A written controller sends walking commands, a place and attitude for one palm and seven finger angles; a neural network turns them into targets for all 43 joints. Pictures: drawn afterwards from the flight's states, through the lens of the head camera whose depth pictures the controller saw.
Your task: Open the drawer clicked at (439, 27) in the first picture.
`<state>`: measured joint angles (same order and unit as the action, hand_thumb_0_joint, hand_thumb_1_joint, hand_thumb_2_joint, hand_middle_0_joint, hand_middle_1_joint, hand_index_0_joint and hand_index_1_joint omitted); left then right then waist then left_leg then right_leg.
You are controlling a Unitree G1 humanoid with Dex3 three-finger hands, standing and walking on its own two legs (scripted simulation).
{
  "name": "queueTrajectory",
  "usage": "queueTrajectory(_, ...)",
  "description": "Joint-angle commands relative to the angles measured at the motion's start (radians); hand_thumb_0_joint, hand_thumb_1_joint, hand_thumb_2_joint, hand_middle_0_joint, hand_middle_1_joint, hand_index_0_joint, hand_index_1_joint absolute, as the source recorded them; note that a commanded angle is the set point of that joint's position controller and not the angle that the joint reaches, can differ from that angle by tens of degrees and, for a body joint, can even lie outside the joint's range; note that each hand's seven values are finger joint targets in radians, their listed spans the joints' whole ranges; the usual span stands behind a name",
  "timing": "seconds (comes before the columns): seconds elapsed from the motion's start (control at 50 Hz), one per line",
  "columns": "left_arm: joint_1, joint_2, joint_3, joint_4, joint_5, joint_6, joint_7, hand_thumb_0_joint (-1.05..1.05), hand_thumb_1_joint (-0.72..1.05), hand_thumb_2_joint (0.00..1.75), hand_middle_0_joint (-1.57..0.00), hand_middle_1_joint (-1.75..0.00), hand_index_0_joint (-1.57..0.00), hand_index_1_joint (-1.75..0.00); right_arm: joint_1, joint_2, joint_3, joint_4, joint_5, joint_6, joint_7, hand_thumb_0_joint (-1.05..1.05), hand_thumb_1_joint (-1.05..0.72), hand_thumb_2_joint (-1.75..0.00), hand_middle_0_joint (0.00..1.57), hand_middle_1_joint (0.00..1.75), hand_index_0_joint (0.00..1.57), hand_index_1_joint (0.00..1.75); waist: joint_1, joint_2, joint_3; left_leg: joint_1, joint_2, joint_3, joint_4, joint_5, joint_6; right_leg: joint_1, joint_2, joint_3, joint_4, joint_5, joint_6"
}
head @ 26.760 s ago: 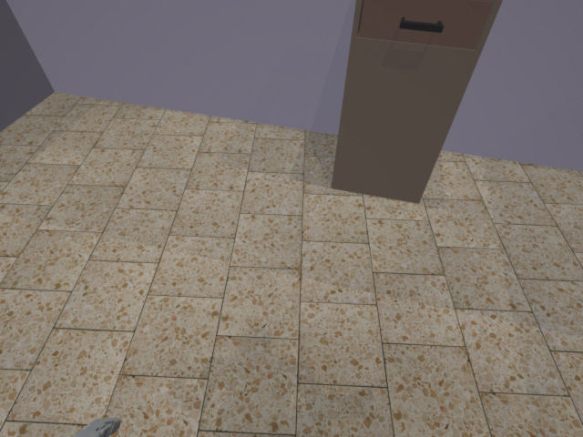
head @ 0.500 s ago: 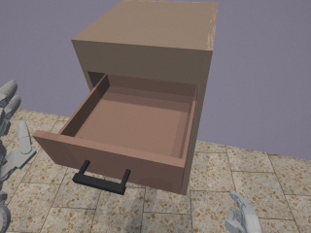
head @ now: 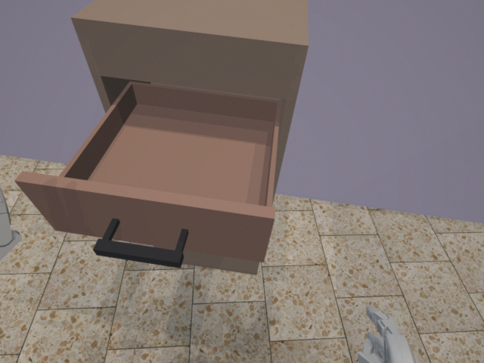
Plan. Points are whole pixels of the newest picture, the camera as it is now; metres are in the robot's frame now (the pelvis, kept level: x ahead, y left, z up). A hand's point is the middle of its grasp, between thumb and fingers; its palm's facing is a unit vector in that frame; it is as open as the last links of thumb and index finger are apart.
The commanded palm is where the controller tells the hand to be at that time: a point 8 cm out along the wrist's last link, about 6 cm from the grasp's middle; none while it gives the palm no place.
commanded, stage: step back with the hand held close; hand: left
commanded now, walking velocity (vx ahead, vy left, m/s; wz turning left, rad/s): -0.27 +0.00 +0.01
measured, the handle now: (143, 241) +0.29 +0.17 +0.06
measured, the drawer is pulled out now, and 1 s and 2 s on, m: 0.30 0.30 0.30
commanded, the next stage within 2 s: stop stepping back and stand still in 0.56 s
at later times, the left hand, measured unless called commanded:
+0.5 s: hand out of the picture +0.09 +0.24 +0.23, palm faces +0.52 -0.74 -0.43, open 7.4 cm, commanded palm +0.02 +0.27 +0.24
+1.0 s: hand out of the picture -0.02 +0.22 +0.24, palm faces +0.49 -0.74 -0.45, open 7.4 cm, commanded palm -0.09 +0.26 +0.24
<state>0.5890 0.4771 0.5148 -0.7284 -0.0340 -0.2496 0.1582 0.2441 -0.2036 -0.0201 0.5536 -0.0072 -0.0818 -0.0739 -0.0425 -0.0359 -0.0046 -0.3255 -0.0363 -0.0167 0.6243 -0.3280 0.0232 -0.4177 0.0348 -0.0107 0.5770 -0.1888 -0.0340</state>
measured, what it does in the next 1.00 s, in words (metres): walks backwards: right foot, then left foot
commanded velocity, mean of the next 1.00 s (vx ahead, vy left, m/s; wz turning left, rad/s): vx -0.13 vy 0.00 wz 0.01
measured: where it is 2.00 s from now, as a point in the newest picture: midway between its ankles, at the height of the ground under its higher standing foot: outside the picture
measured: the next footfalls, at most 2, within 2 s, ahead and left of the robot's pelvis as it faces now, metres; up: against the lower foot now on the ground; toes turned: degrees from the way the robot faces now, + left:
right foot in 0.58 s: -0.06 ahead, -0.12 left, +0.00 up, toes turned -3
left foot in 0.86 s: -0.18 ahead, +0.09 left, +0.00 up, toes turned +4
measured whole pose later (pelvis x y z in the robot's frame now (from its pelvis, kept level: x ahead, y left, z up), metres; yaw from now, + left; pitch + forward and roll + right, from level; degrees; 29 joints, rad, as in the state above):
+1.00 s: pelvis -0.21 -0.02 +0.01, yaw +1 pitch -1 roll +1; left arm 0.53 0.44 0.49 -0.64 -0.02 -0.24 0.17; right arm 0.28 -0.21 -0.03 0.64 0.01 -0.13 -0.06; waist -0.04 -0.03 -0.03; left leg -0.20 0.02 0.04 0.52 -0.29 -0.01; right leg -0.37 0.02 -0.04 0.71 -0.35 0.01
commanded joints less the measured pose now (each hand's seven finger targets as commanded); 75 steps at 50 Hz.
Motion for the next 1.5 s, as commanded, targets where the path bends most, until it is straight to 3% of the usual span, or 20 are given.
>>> queueTrajectory(0.0,-0.062,0.109,0.124,-0.133,-0.005,-0.061,0.046,0.0,0.9,0.9,-0.2,-0.3,-0.2,-0.3,-0.074,-0.126,-0.037,-0.147,-0.022,-0.082,-0.011,0.0,-0.9,-0.9,0.2,0.3,0.2,0.3,0.024,0.214,-0.092,-0.272,0.226,-0.168,-0.229,0.134,0.052,0.261,-0.055,0.083,0.131,-0.034,0.005)
queueTrajectory(0.1,-0.146,0.086,0.086,-0.097,0.008,-0.053,0.053,0.0,0.9,0.9,-0.2,-0.3,-0.2,-0.3,-0.063,-0.128,-0.034,-0.117,-0.03,-0.1,-0.015,0.0,-0.9,-0.9,0.2,0.3,0.2,0.3,0.022,0.144,-0.05,-0.346,0.232,-0.155,-0.165,0.027,0.073,0.269,-0.083,0.129,0.125,-0.087,-0.004)
queueTrajectory(0.18,-0.197,0.107,0.062,-0.09,0.015,-0.041,0.066,0.0,0.9,0.9,-0.2,-0.3,-0.2,-0.3,-0.033,-0.13,-0.039,-0.101,-0.019,-0.07,-0.007,0.0,-0.9,-0.9,0.2,0.3,0.2,0.3,0.011,-0.144,-0.036,-0.093,0.017,-0.024,0.245,-0.31,0.0,-0.08,-0.328,0.502,-0.425,-0.596,-0.103)
queueTrajectory(0.3,-0.13,0.104,0.073,-0.072,0.018,-0.046,0.05,0.0,0.9,0.9,-0.2,-0.3,-0.2,-0.3,-0.059,-0.109,-0.01,-0.091,-0.025,-0.034,-0.017,0.0,-0.9,-0.9,0.2,0.3,0.2,0.3,0.006,-0.075,-0.096,0.115,0.026,0.049,-0.04,-0.157,0.0,-0.037,-0.229,0.211,-0.317,-0.311,-0.048)
queueTrajectory(0.38,-0.155,0.114,0.111,-0.123,0.006,-0.088,0.068,0.0,0.9,0.9,-0.2,-0.3,-0.2,-0.3,-0.082,-0.106,-0.037,-0.094,-0.036,-0.108,-0.015,0.0,-0.9,-0.9,0.2,0.3,0.2,0.3,0.012,0.321,-0.037,-0.254,0.371,-0.207,-0.34,0.189,0.139,0.089,0.034,0.039,0.466,-0.294,0.043)
queueTrajectory(0.44,-0.112,0.084,0.089,-0.122,-0.015,-0.065,0.058,0.0,0.9,0.9,-0.2,-0.3,-0.2,-0.3,-0.083,-0.114,-0.055,-0.048,-0.032,-0.12,0.006,0.0,-0.9,-0.9,0.2,0.3,0.2,0.3,0.023,0.241,-0.032,-0.081,0.35,-0.117,-0.206,0.542,0.126,0.0,0.015,0.063,0.442,-0.297,0.048)
queueTrajectory(0.54,-0.243,0.104,0.06,-0.138,-0.012,-0.077,0.003,0.0,0.9,0.9,-0.2,-0.3,-0.2,-0.3,-0.133,-0.14,-0.035,-0.035,0.02,-0.135,0.044,0.0,-0.9,-0.9,0.2,0.3,0.2,0.3,0.039,0.117,-0.052,-0.12,0.289,-0.052,-0.084,0.056,0.037,0.243,-0.101,0.005,-0.118,0.027,0.05)
queueTrajectory(0.58,-0.255,0.149,0.083,-0.078,-0.018,-0.069,0.007,0.0,0.9,0.9,-0.2,-0.3,-0.2,-0.3,-0.109,-0.121,-0.046,-0.055,0.039,-0.127,0.041,0.0,-0.9,-0.9,0.2,0.3,0.2,0.3,0.026,-0.205,-0.052,-0.171,0.063,0.06,0.224,-0.229,-0.037,0.098,-0.358,0.373,-0.322,-0.001,-0.08)
queueTrajectory(0.6,-0.207,0.14,0.069,-0.045,-0.027,-0.05,0.011,0.0,0.9,0.9,-0.2,-0.3,-0.2,-0.3,-0.13,-0.131,-0.07,-0.045,0.047,-0.11,0.047,0.0,-0.9,-0.9,0.2,0.3,0.2,0.3,0.048,-0.209,-0.091,-0.138,0.034,-0.019,0.463,-0.194,-0.041,0.071,-0.433,0.469,-0.392,-0.132,-0.113)
queueTrajectory(0.68,-0.057,0.133,0.111,-0.061,-0.026,-0.06,0.012,0.0,0.9,0.9,-0.2,-0.3,-0.2,-0.3,-0.13,-0.073,-0.018,-0.092,0.028,-0.05,0.035,0.0,-0.9,-0.9,0.2,0.3,0.2,0.3,0.019,-0.098,-0.124,-0.069,0.048,0.018,0.403,-0.099,-0.052,0.08,-0.307,0.236,-0.3,-0.056,-0.101)
queueTrajectory(0.78,-0.087,0.118,0.074,-0.115,0.001,-0.044,0.035,0.0,0.9,0.9,-0.2,-0.3,-0.2,-0.3,-0.074,-0.111,-0.017,-0.088,0.01,-0.069,0.001,0.0,-0.9,-0.9,0.2,0.3,0.2,0.3,0.003,-0.057,-0.098,0.161,0.041,0.089,-0.185,-0.068,0.017,0.082,-0.23,0.194,-0.329,-0.309,-0.031)
queueTrajectory(0.88,-0.131,0.146,0.106,-0.119,0.001,-0.058,0.032,0.0,0.9,0.9,-0.2,-0.3,-0.2,-0.3,-0.108,-0.112,-0.034,-0.082,0.011,-0.102,0.009,0.0,-0.9,-0.9,0.2,0.3,0.2,0.3,0.008,0.332,-0.016,-0.099,0.311,-0.169,-0.475,-0.185,0.115,0.13,-0.014,-0.002,0.277,-0.232,0.054)
queueTrajectory(0.98,-0.157,0.119,0.072,-0.068,0.001,-0.046,0.021,0.0,0.9,0.9,-0.2,-0.3,-0.2,-0.3,-0.126,-0.138,-0.035,-0.048,0.029,-0.095,0.025,0.0,-0.9,-0.9,0.2,0.3,0.2,0.3,0.024,0.131,0.033,-0.122,0.236,-0.042,-0.212,-0.021,0.074,0.273,-0.052,-0.006,-0.104,-0.096,0.036)
queueTrajectory(1.06,-0.184,0.123,0.059,-0.065,-0.009,-0.045,0.012,0.0,0.9,0.9,-0.2,-0.3,-0.2,-0.3,-0.111,-0.131,-0.064,-0.038,0.035,-0.065,0.032,0.0,-0.9,-0.9,0.2,0.3,0.2,0.3,0.02,-0.148,-0.037,-0.087,0.03,0.041,0.243,-0.144,0.009,0.157,-0.328,0.493,-0.433,-0.424,-0.111)
queueTrajectory(1.16,-0.108,0.122,0.059,-0.134,-0.008,-0.043,0.024,0.0,0.9,0.9,-0.2,-0.3,-0.2,-0.3,-0.107,-0.104,-0.02,-0.056,0.012,-0.055,0.016,0.0,-0.9,-0.9,0.2,0.3,0.2,0.3,-0.002,0.0,-0.041,0.177,0.067,0.061,-0.218,-0.046,0.028,0.024,-0.182,0.179,-0.269,-0.359,-0.059)
queueTrajectory(1.22,-0.125,0.14,0.083,-0.167,-0.009,-0.062,0.033,0.0,0.9,0.9,-0.2,-0.3,-0.2,-0.3,-0.13,-0.124,-0.025,-0.074,0.007,-0.072,0.01,0.0,-0.9,-0.9,0.2,0.3,0.2,0.3,0.018,0.276,-0.024,0.008,0.325,-0.272,-0.447,-0.266,0.121,0.084,-0.007,-0.003,0.141,-0.223,0.033)
queueTrajectory(1.3,-0.123,0.124,0.084,-0.086,0.004,-0.046,0.025,0.0,0.9,0.9,-0.2,-0.3,-0.2,-0.3,-0.126,-0.115,-0.017,-0.057,0.02,-0.09,0.018,0.0,-0.9,-0.9,0.2,0.3,0.2,0.3,0.025,0.153,0.022,-0.087,0.256,-0.102,-0.319,-0.012,0.084,0.218,-0.044,-0.014,-0.035,-0.117,0.038)
queueTrajectory(1.42,-0.069,0.135,0.09,-0.107,-0.023,-0.054,0.013,0.0,0.9,0.9,-0.2,-0.3,-0.2,-0.3,-0.104,-0.113,-0.031,-0.062,0.03,-0.084,0.034,0.0,-0.9,-0.9,0.2,0.3,0.2,0.3,0.012,-0.035,-0.084,0.055,0.096,0.03,-0.087,0.067,0.007,0.211,-0.203,0.244,-0.282,0.016,-0.03)
queueTrajectory(1.44,-0.108,-0.082,-0.379,0.791,0.099,0.148,-0.119,0.0,0.9,0.9,-0.2,-0.3,-0.2,-0.3,-0.118,-0.262,-0.086,0.19,0.019,-0.11,0.099,0.0,-0.9,-0.9,0.2,0.3,0.2,0.3,-0.027,0.016,-0.065,-0.02,0.124,-0.01,0.115,0.215,-0.004,0.122,-0.276,0.152,-0.062,0.354,-0.059)
queueTrajectory(1.48,-0.134,-0.167,-0.392,0.856,0.078,0.245,-0.145,0.0,0.9,0.9,-0.2,-0.3,-0.2,-0.3,0.012,-0.136,-0.052,0.201,0.011,-0.012,0.088,0.0,-0.9,-0.9,0.2,0.3,0.2,0.3,-0.006,-0.015,-0.126,0.03,0.123,-0.03,0.002,0.195,0.0,0.07,-0.186,0.081,-0.032,0.158,-0.04)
